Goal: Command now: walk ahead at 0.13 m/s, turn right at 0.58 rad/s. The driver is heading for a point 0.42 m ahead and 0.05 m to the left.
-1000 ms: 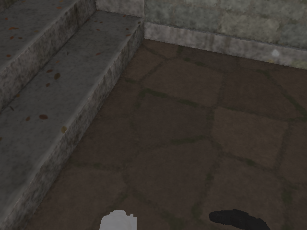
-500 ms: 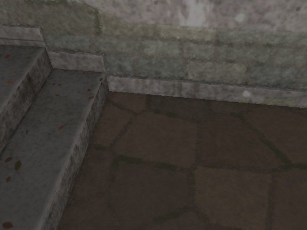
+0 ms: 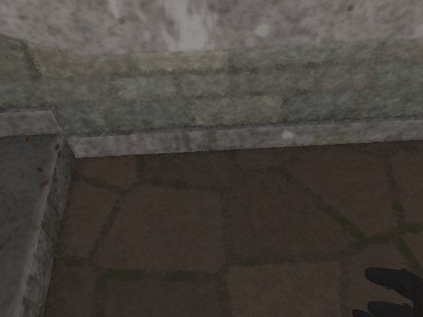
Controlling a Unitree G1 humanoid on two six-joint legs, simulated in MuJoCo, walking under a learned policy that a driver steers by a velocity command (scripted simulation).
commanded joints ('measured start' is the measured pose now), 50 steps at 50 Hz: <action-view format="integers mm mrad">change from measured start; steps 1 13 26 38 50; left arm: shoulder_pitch -23 -71 -174 -142 -187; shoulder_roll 128 64 158 188 170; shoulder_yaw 33 -3 5 32 32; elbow -105 -197 -191 -168 -203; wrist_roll -3 7 58 29 43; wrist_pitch -4 49 22 26 15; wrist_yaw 16 4 8 31 31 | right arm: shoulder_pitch -20 104 153 168 186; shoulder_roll -75 -70 -122 -93 -199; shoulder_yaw -13 2 -31 -17 -44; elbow -71 -69 -48 -118 -194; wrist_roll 4 -23 0 22 4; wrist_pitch -1 70 62 121 85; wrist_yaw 9 0 16 60 40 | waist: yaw -32 -55 -59 -17 -50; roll -128 49 -221 -201 88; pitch -133 -160 -7 -93 -129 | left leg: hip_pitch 190 437 171 200 509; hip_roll -57 168 -24 16 191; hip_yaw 24 -136 89 176 -192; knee -130 -348 118 100 -327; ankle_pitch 58 212 -386 -341 229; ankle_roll -5 262 45 -6 283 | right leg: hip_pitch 21 -264 -5 186 -405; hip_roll -204 -102 -437 -448 -187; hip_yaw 207 -99 132 -128 -102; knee -5 793 -166 -42 802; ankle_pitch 373 -253 -94 413 -167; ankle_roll -66 180 -132 -124 153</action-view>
